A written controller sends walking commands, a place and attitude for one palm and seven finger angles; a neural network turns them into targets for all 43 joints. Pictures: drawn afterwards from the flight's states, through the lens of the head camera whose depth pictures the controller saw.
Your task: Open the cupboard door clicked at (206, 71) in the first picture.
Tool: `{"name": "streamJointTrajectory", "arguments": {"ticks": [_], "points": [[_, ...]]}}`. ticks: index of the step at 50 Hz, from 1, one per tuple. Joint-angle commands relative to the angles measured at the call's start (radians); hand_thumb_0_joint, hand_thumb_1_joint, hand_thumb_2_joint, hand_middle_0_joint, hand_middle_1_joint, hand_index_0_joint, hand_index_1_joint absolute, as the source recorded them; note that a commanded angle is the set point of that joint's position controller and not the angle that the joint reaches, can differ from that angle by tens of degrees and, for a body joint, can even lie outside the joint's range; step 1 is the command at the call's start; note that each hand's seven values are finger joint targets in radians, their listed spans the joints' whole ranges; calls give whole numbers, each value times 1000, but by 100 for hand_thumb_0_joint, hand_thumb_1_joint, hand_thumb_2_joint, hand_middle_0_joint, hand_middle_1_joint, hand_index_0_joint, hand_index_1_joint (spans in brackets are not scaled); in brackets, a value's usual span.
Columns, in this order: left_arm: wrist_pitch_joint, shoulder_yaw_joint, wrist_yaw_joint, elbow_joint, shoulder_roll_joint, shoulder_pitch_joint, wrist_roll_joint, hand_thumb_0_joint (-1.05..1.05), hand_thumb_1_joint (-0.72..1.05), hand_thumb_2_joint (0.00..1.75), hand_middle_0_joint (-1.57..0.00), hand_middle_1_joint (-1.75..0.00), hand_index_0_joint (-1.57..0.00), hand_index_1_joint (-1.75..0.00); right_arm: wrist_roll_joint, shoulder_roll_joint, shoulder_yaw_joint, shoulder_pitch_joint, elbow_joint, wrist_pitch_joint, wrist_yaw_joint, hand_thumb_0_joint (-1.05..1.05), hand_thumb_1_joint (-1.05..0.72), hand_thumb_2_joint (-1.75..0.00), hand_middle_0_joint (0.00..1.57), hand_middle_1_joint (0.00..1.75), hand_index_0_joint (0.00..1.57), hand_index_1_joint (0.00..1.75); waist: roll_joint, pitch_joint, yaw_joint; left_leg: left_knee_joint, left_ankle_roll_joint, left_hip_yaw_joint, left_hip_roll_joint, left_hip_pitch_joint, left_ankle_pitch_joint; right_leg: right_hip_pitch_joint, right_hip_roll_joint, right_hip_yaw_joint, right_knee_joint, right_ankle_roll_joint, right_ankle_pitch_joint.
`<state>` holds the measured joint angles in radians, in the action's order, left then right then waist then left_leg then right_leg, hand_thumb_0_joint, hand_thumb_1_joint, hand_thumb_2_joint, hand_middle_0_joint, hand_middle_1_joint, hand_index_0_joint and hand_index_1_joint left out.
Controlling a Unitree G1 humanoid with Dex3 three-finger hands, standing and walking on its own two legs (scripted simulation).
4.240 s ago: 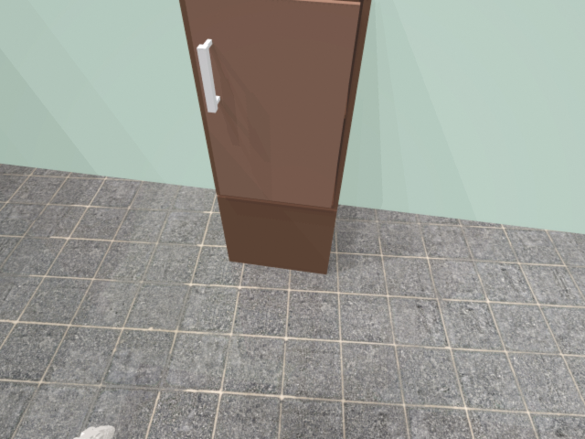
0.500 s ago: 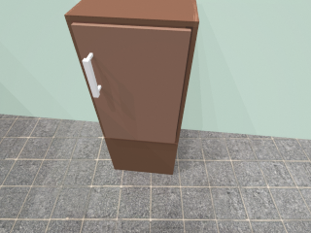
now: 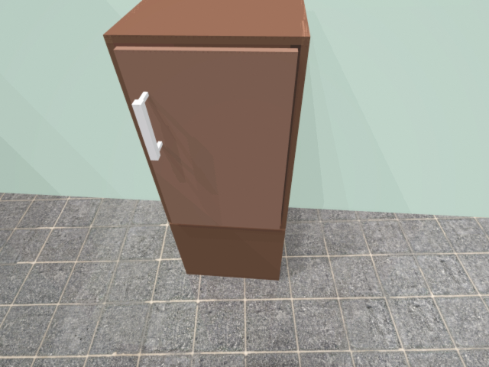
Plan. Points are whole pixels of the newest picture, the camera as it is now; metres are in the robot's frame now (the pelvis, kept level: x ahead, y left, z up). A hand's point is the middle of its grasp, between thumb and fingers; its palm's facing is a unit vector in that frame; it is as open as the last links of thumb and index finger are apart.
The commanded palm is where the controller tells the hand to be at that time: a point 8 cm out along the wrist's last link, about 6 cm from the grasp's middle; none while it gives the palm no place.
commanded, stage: look again from close up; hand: left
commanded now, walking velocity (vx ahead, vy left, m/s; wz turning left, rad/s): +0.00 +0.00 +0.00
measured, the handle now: (150, 127) +0.61 +0.26 +0.07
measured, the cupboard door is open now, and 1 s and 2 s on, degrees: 0 0 0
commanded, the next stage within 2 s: shuffle to correct the standing spot in 0.10 s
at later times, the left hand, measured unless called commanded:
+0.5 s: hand out of the picture +0.01 +0.17 -0.18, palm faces +0.08 -0.98 -0.16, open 7.4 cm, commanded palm none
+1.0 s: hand out of the picture +0.08 +0.28 -0.19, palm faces +0.06 -0.97 -0.23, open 7.4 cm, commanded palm none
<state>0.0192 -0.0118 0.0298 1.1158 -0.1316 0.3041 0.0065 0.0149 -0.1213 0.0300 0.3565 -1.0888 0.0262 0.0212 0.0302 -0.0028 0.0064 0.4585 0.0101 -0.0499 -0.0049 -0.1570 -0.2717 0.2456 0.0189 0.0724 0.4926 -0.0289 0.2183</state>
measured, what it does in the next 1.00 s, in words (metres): steps to the left: left foot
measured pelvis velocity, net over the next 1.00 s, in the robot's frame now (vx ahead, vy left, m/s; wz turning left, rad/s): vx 0.08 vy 0.08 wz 0.00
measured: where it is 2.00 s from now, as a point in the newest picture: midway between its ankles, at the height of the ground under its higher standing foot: outside the picture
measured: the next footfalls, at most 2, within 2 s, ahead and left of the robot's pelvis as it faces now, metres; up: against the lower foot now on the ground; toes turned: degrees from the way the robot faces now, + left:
left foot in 0.88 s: +0.11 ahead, +0.20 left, +0.00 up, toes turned +1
right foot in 1.14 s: +0.11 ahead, -0.01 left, +0.00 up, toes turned -5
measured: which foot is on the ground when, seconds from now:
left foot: down 0.00-0.68, up 0.70-0.86, down 0.88-1.00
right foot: down 0.00-0.88, up 0.90-1.00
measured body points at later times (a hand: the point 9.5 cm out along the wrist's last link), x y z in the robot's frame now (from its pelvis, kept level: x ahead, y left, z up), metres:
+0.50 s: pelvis +0.03 +0.01 -0.01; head +0.04 +0.01 +0.44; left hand +0.00 +0.23 -0.17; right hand +0.00 -0.21 -0.16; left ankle -0.01 +0.11 -0.74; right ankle +0.03 -0.10 -0.74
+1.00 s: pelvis +0.08 +0.08 -0.01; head +0.10 +0.09 +0.44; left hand +0.08 +0.33 -0.17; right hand +0.15 -0.15 -0.15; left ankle +0.11 +0.20 -0.74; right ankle +0.04 -0.05 -0.71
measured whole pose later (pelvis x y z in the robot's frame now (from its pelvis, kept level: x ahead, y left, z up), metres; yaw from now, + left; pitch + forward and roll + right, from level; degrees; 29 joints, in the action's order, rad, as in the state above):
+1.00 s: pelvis +0.08 +0.08 -0.01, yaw +0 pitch -1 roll +1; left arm -0.03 0.05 0.03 1.06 -0.20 0.27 0.02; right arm 0.03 -0.17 -0.02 0.20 -0.98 0.02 0.02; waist -0.04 -0.07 -0.02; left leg 0.59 0.01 -0.09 0.02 -0.31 -0.27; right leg 0.31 0.07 0.02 0.84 0.00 0.53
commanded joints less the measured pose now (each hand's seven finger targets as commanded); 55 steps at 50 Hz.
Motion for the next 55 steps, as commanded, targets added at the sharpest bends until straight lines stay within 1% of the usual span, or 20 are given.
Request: {"name": "streamJointTrajectory", "arguments": {"ticks": [1, 10, 13, 21, 24, 26, 28, 30, 31, 33, 34, 35, 38, 41, 42, 43, 44, 46, 50, 55], "points": [[16, 17, 4, -24, -85, 62, 1, 0, 90, 90, -20, -30, -20, -30, 1, -85, -17, 63, 8, 11, 7, 0, -90, -90, 20, 30, 20, 30, -27, -101, -10, -136, 27, 97, 90, -138, 21, -40, 86, -120, -109, -21, 15], [16, 18, 4, -14, -85, 54, 1, 0, 90, 90, -20, -30, -20, -30, 0, -79, -18, 52, -21, 10, 10, 0, -90, -90, 20, 30, 20, 30, -20, -88, -10, -131, 22, 85, 94, -103, 67, -55, 90, -119, -112, -21, -40], [15, 26, 3, -19, -104, 57, 7, 0, 90, 90, -20, -30, -20, -30, 3, -84, -19, 60, -24, -1, 6, 0, -90, -90, 20, 30, 20, 30, -44, -98, -13, -99, 20, 63, 72, -117, -33, -45, 107, -148, -129, -37, 112], [10, 75, 2, -58, -158, 75, 16, 0, 90, 90, -20, -30, -20, -30, 9, -74, -33, 69, 17, -11, -4, 0, -90, -90, 20, 30, 20, 30, -142, -100, -16, 75, 11, 2, 28, -155, -82, -5, 241, -300, -225, -118, 258], [2, 79, 1, -73, -138, 41, 17, 0, 90, 90, -20, -30, -20, -30, 8, -80, -33, 104, 8, 0, -4, 0, -90, -90, 20, 30, 20, 30, -12, -101, -1, -52, 22, 40, 51, -75, 11, 35, 161, -172, -65, -85, 138], [-2, 69, -4, -88, -92, 18, 21, 0, 90, 90, -20, -30, -20, -30, 11, -133, -41, 122, 10, 8, 3, 0, -90, -90, 20, 30, 20, 30, 156, -75, -1, -114, 90, 159, 168, -21, 216, 70, 43, 0, 130, -32, 114], [-1, 57, -4, -98, -64, 1, 24, 0, 90, 90, -20, -30, -20, -30, 8, -143, -43, 113, 23, 5, 14, 0, -90, -90, 20, 30, 20, 30, 149, -95, -9, -106, 159, 205, 218, 41, 451, 155, 11, 31, 210, -15, 240], [6, 61, -5, -91, -60, 26, 18, 0, 90, 90, -20, -30, -20, -30, 8, -147, -43, 76, 45, 5, 16, 0, -90, -90, 20, 30, 20, 30, 81, -75, -35, -29, 154, 161, 194, 11, 574, 62, 31, 14, 128, -24, 167], [10, 68, -3, -73, -73, 86, 16, 0, 90, 90, -20, -30, -20, -30, 4, -151, -45, 43, 60, 5, 16, 0, -90, -90, 20, 30, 20, 30, 43, -43, -65, 42, 125, 119, 154, -57, 553, -62, 62, -37, 74, -42, 11], [20, 95, 7, -33, -186, 220, 18, 0, 90, 90, -20, -30, -20, -30, -1, -120, -50, -6, 104, 10, 6, 0, -90, -90, 20, 30, 20, 30, -237, -1, -99, 294, 23, -28, 2, -335, 88, -309, 339, -353, -54, -154, -407], [25, 106, 14, -24, -210, 247, 18, 0, 90, 90, -20, -30, -20, -30, 2, -113, -55, -81, 128, 0, 4, 0, -90, -90, 20, 30, 20, 30, -291, -50, -126, 442, -5, -16, 3, -452, -297, -322, 462, -462, -113, -238, -605], [22, 107, 23, -31, -195, 243, 26, 0, 90, 90, -20, -30, -20, -30, 5, -113, -59, -129, 144, -6, 3, 0, -90, -90, 20, 30, 20, 30, -209, -74, -129, 529, -9, 55, 37, -499, -330, -303, 474, -460, -112, -262, -649], [13, 108, 24, -102, -198, 69, 35, 0, 90, 90, -20, -30, -20, -30, -2, -78, -70, -111, 151, -17, -27, 0, -90, -90, 20, 30, 20, 30, -192, -49, -47, 400, -12, 76, 81, -349, -226, -110, 369, -234, -94, -166, -440], [-6, 108, 13, -139, -212, -38, 30, 0, 90, 90, -20, -30, -20, -30, 1, -67, -67, 3, 104, -23, -29, 0, -90, -90, 20, 30, 20, 30, -210, -56, 24, 115, -33, -62, 5, -13, 86, 150, 234, -93, -59, -64, -94], [-17, 101, 10, -142, -189, -36, 28, 0, 90, 90, -20, -30, -20, -30, 6, -89, -70, 40, 88, -17, -26, 0, -90, -90, 20, 30, 20, 30, -132, -45, 34, 38, -36, -59, 14, 72, 127, 184, 180, -57, 31, -35, 0], [-26, 88, 7, -153, -139, -14, 25, 0, 90, 90, -20, -30, -20, -30, 11, -148, -82, 71, 83, -7, -20, 0, -90, -90, 20, 30, 20, 30, 67, -19, 35, -5, -5, 66, 119, 100, 210, 216, 96, -5, 168, 10, 151], [-34, 82, 5, -158, -98, 16, 12, 0, 90, 90, -20, -30, -20, -30, 20, -224, -91, 80, 99, -3, -11, 0, -90, -90, 20, 30, 20, 30, 275, 12, 27, -137, 88, 301, 306, 26, 261, 209, 26, 29, 300, 45, 366], [-31, 74, 5, -145, -101, 5, 17, 0, 90, 90, -20, -30, -20, -30, 21, -238, -91, -21, 124, 2, 3, 0, -90, -90, 20, 30, 20, 30, 199, -28, 8, -222, 169, 373, 339, -95, 133, 167, 32, -51, 429, 13, 385], [-26, 52, -12, -97, -70, 25, 8, 0, 90, 90, -20, -30, -20, -30, 20, -194, -74, -116, 126, 3, 14, 0, -90, -90, 20, 30, 20, 30, 115, 2, -12, -147, 165, 215, 299, -51, 390, 101, 45, -49, 295, 27, 283], [-28, 58, -14, -102, -93, 66, 16, 0, 90, 90, -20, -30, -20, -30, 11, -203, -91, -107, 110, -17, 20, 0, -90, -90, 20, 30, 20, 30, 46, 29, -19, -43, 115, 144, 264, -70, 400, -37, 14, -34, -2, 20, 51]]}}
